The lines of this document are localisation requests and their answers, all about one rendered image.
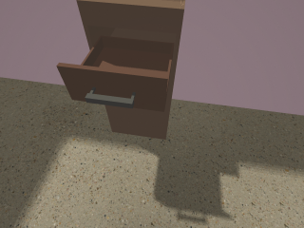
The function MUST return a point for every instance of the drawer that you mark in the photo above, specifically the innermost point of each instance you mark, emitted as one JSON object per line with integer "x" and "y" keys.
{"x": 118, "y": 66}

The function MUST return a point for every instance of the handle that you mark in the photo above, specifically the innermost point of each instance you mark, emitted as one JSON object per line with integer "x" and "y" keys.
{"x": 99, "y": 99}

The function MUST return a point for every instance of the cabinet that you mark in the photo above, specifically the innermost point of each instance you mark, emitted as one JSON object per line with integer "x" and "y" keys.
{"x": 150, "y": 20}

